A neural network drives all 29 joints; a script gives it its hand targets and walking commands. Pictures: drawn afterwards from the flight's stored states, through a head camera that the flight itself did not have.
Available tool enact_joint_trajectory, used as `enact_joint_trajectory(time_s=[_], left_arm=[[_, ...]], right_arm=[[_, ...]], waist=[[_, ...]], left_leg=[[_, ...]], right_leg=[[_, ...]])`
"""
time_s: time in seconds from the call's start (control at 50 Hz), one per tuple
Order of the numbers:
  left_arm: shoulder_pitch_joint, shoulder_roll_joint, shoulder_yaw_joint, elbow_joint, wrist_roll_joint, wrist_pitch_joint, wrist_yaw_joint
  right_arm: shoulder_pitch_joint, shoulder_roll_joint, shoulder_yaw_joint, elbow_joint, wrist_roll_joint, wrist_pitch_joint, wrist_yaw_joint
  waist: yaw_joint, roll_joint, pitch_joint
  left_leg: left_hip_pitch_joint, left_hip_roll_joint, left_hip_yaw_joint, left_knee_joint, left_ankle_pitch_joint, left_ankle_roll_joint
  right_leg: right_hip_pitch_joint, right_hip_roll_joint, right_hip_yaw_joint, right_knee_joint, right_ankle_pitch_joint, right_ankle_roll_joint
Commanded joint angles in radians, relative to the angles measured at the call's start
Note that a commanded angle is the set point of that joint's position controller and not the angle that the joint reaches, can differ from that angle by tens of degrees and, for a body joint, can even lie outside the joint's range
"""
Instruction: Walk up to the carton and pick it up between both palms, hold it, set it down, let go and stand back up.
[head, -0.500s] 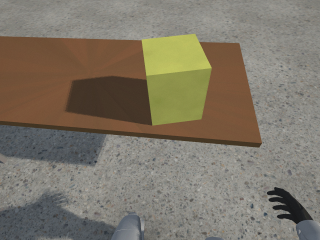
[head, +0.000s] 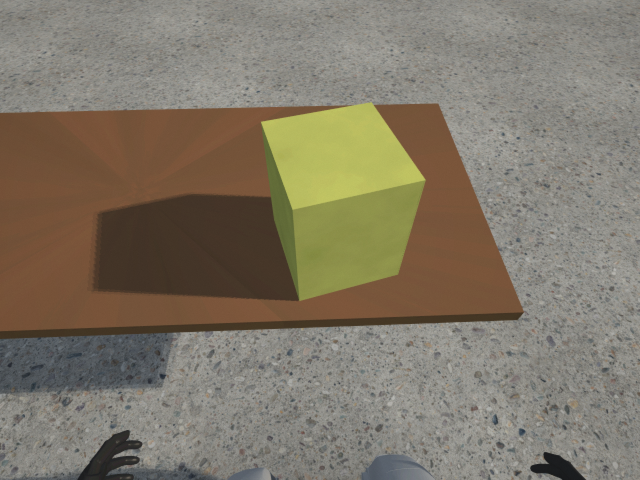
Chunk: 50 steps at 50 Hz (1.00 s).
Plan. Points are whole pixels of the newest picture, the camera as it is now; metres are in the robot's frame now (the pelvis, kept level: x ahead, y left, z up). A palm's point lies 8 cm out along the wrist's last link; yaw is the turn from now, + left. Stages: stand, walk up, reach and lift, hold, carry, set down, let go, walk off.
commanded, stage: walk up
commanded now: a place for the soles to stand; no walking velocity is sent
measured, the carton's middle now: (334, 203) +0.56 -0.04 -0.05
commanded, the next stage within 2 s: none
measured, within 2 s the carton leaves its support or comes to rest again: neither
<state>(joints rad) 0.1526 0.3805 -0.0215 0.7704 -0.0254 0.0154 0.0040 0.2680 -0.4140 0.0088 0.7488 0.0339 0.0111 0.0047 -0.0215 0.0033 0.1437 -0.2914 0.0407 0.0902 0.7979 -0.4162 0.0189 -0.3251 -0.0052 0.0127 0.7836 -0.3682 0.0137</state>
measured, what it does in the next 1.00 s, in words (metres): shifts its weight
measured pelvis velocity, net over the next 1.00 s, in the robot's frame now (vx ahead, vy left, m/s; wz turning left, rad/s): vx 0.04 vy -0.05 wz -0.06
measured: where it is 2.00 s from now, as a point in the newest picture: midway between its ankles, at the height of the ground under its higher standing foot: outside the picture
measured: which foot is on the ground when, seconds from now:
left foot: down 0.00-1.00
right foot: down 0.00-1.00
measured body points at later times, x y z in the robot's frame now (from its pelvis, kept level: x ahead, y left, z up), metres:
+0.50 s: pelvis +0.01 -0.01 +0.04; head +0.02 -0.01 +0.49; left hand +0.09 +0.29 -0.10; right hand +0.12 -0.31 -0.08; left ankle +0.02 +0.11 -0.71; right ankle +0.04 -0.13 -0.71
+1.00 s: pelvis +0.04 -0.05 +0.03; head +0.06 -0.05 +0.48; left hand +0.13 +0.24 -0.10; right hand +0.07 -0.37 -0.10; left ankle +0.03 +0.09 -0.71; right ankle +0.04 -0.14 -0.71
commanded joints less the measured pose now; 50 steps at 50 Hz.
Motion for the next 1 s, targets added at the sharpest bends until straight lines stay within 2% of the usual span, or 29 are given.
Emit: enact_joint_trajectory(time_s=[0.0,0.1,0.14,0.18,0.2,0.28,0.3,0.34,0.4,0.42,0.48,0.5,0.54,0.56,0.62,0.64,0.68,0.72,0.74,0.76,0.78,0.8,0.82,0.84,0.86,0.88,0.9,0.92,0.98], left_arm=[[-0.025,0.243,0.085,0.003,0.001,-0.028,0.022],[-0.077,0.215,0.061,0.116,0.001,-0.03,0.02],[-0.098,0.224,0.064,0.142,0.006,-0.03,0.018],[-0.102,0.222,0.064,0.164,0.006,-0.028,0.013],[-0.132,0.208,0.061,0.186,0.007,-0.029,0.011],[-0.134,0.198,0.065,0.232,0.014,-0.042,0.003],[-0.133,0.207,0.062,0.238,0.016,-0.044,0.002],[-0.147,0.196,0.063,0.265,0.019,-0.049,0.002],[-0.136,0.189,0.068,0.29,0.014,-0.055,0.006],[-0.145,0.202,0.069,0.283,0.018,-0.054,0.006],[-0.139,0.184,0.074,0.309,0.021,-0.057,0.006],[-0.123,0.19,0.076,0.308,0.015,-0.058,0.007],[-0.143,0.186,0.075,0.317,0.022,-0.054,0.01],[-0.143,0.187,0.078,0.311,0.02,-0.056,0.009],[-0.097,0.181,0.113,0.274,0.047,-0.031,-0.014],[-0.083,0.161,0.107,0.261,0.04,-0.025,-0.019],[-0.019,0.164,0.126,0.23,0.052,-0.016,-0.027],[0.022,0.166,0.13,0.211,0.058,-0.02,-0.032],[0.047,0.155,0.123,0.21,0.059,-0.025,-0.031],[0.036,0.183,0.127,0.209,0.054,-0.036,-0.027],[0.002,0.245,0.14,0.187,0.057,-0.042,-0.018],[-0.027,0.257,0.142,0.165,0.051,-0.035,-0.013],[-0.035,0.247,0.142,0.153,0.045,-0.038,-0.012],[-0.042,0.229,0.136,0.142,0.046,-0.037,-0.006],[-0.033,0.21,0.131,0.14,0.044,-0.036,-0.004],[-0.031,0.193,0.13,0.133,0.044,-0.037,-0.001],[-0.05,0.202,0.126,0.13,0.033,-0.032,-0.002],[-0.069,0.201,0.125,0.121,0.027,-0.03,-0.007],[-0.053,0.162,0.109,0.125,0.023,-0.032,-0.009]], right_arm=[[-0.095,-0.237,-0.071,-0.05,0.001,-0.05,-0.014],[-0.111,-0.225,-0.065,0.023,0.0,-0.047,-0.018],[-0.137,-0.205,-0.062,0.045,0.006,-0.043,-0.011],[-0.163,-0.196,-0.06,0.064,0.005,-0.038,-0.011],[-0.162,-0.19,-0.064,0.086,0.002,-0.042,-0.012],[-0.213,-0.182,-0.069,0.123,0.0,-0.037,-0.005],[-0.222,-0.187,-0.071,0.144,0.0,-0.036,-0.004],[-0.202,-0.175,-0.068,0.166,0.001,-0.036,-0.004],[-0.227,-0.166,-0.071,0.202,-0.005,-0.037,-0.003],[-0.227,-0.17,-0.072,0.203,-0.005,-0.038,-0.003],[-0.215,-0.164,-0.069,0.239,-0.008,-0.043,-0.004],[-0.209,-0.158,-0.071,0.24,-0.005,-0.042,-0.006],[-0.214,-0.163,-0.074,0.251,-0.017,-0.042,-0.003],[-0.224,-0.154,-0.071,0.249,-0.01,-0.041,-0.005],[-0.12,-0.217,-0.105,0.241,-0.051,-0.049,-0.021],[-0.151,-0.213,-0.104,0.219,-0.051,-0.048,-0.023],[-0.21,-0.222,-0.122,0.167,-0.064,-0.048,-0.027],[-0.218,-0.214,-0.124,0.131,-0.065,-0.049,-0.022],[-0.221,-0.18,-0.111,0.126,-0.059,-0.05,-0.016],[-0.189,-0.155,-0.098,0.119,-0.05,-0.048,-0.011],[-0.147,-0.107,-0.088,0.112,-0.042,-0.041,-0.005],[-0.129,-0.123,-0.098,0.124,-0.024,-0.031,-0.008],[-0.086,-0.153,-0.102,0.125,-0.027,-0.03,-0.01],[-0.087,-0.145,-0.105,0.123,-0.029,-0.03,-0.012],[-0.075,-0.134,-0.104,0.126,-0.035,-0.035,-0.019],[-0.029,-0.118,-0.102,0.137,-0.033,-0.041,-0.027],[-0.012,-0.118,-0.099,0.148,-0.036,-0.05,-0.035],[0.009,-0.134,-0.097,0.154,-0.034,-0.054,-0.042],[-0.04,-0.196,-0.102,0.151,-0.042,-0.056,-0.046]], waist=[[0.034,0.084,-0.208],[0.022,0.081,-0.223],[0.023,0.036,-0.208],[0.025,0.082,-0.195],[0.022,0.055,-0.176],[0.026,0.026,-0.204],[0.023,0.034,-0.169],[0.011,-0.039,-0.174],[0.024,0.013,-0.164],[0.018,-0.04,-0.155],[0.021,-0.052,-0.15],[0.013,-0.007,-0.176],[0.011,-0.062,-0.145],[0.014,-0.043,-0.153],[-0.008,0.002,-0.138],[0.001,0.087,-0.081],[0.028,0.131,-0.053],[0.05,0.067,-0.039],[0.069,0.061,-0.039],[0.057,-0.027,-0.04],[0.031,-0.215,-0.07],[0.036,-0.213,-0.024],[0.029,-0.197,-0.035],[0.026,-0.115,-0.077],[0.031,-0.122,-0.085],[0.014,-0.096,-0.13],[-0.009,-0.127,-0.15],[-0.018,-0.154,-0.177],[0.026,0.015,-0.143]], left_leg=[[0.028,0.19,-0.201,-0.323,0.527,-0.007],[0.15,0.201,-0.163,-0.367,0.594,-0.005],[0.137,0.184,-0.14,-0.406,0.495,0.002],[0.107,0.173,-0.123,-0.441,0.365,0.007],[0.106,0.173,-0.127,-0.466,0.306,-0.006],[0.167,0.159,-0.106,-0.491,0.209,0.018],[0.174,0.154,-0.102,-0.488,0.212,0.018],[0.189,0.146,-0.099,-0.498,0.193,0.015],[0.206,0.135,-0.087,-0.508,0.205,0.016],[0.21,0.13,-0.075,-0.497,0.207,0.019],[0.226,0.124,-0.082,-0.507,0.222,0.01],[0.25,0.129,-0.082,-0.513,0.205,0.01],[0.235,0.127,-0.087,-0.513,0.205,0.013],[0.245,0.129,-0.081,-0.515,0.224,0.005],[0.275,0.197,-0.159,-0.591,-0.17,0.082],[0.207,0.261,-0.213,-0.646,-0.23,0.113],[0.081,0.359,-0.258,-0.682,-0.262,0.181],[0.024,0.347,-0.209,-0.615,-0.213,0.172],[-0.015,0.286,-0.144,-0.55,-0.152,0.119],[-0.038,0.175,-0.038,-0.411,-0.094,0.05],[-0.027,0.036,0.024,-0.215,-0.02,0.002],[-0.02,0.0,-0.034,-0.213,-0.064,0.003],[0.006,0.008,-0.027,-0.183,-0.076,0.008],[0.0,0.006,-0.053,-0.178,-0.063,0.009],[-0.033,0.016,-0.063,-0.2,-0.056,0.011],[0.003,0.019,-0.087,-0.297,0.036,0.018],[0.094,0.02,-0.081,-0.345,0.127,0.018],[0.18,0.035,-0.092,-0.427,0.245,0.019],[0.198,0.123,-0.173,-0.418,0.427,0.037]], right_leg=[[0.172,-0.096,0.117,-0.157,0.349,-0.055],[0.16,-0.091,0.083,-0.232,0.401,-0.036],[0.184,-0.097,0.092,-0.263,0.411,-0.043],[0.195,-0.106,0.091,-0.299,0.4,-0.042],[0.186,-0.107,0.097,-0.32,0.361,-0.046],[0.176,-0.105,0.095,-0.385,0.34,-0.051],[0.141,-0.105,0.101,-0.396,0.343,-0.055],[0.138,-0.11,0.114,-0.425,0.359,-0.052],[0.132,-0.116,0.127,-0.45,0.346,-0.055],[0.125,-0.12,0.135,-0.457,0.361,-0.058],[0.13,-0.13,0.153,-0.484,0.342,-0.059],[0.116,-0.131,0.163,-0.495,0.302,-0.059],[0.101,-0.115,0.147,-0.497,0.287,-0.064],[0.092,-0.116,0.144,-0.504,0.308,-0.053],[-0.005,-0.052,0.068,-0.372,-0.001,-0.064],[-0.023,-0.046,0.043,-0.299,0.036,-0.05],[0.017,-0.06,0.023,-0.095,-0.059,-0.051],[0.083,-0.079,0.033,-0.163,-0.027,-0.066],[0.156,-0.099,0.06,-0.312,0.088,-0.066],[0.183,-0.134,0.153,-0.492,0.096,-0.082],[0.168,-0.22,0.353,-0.609,-0.022,-0.128],[0.091,-0.265,0.427,-0.623,-0.1,-0.206],[0.11,-0.277,0.393,-0.603,-0.061,-0.231],[0.159,-0.256,0.365,-0.576,0.068,-0.223],[0.233,-0.256,0.306,-0.543,0.172,-0.206],[0.278,-0.257,0.274,-0.497,0.322,-0.189],[0.219,-0.23,0.225,-0.474,0.379,-0.163],[0.195,-0.19,0.137,-0.439,0.382,-0.129],[0.166,-0.107,0.071,-0.388,0.354,-0.051]])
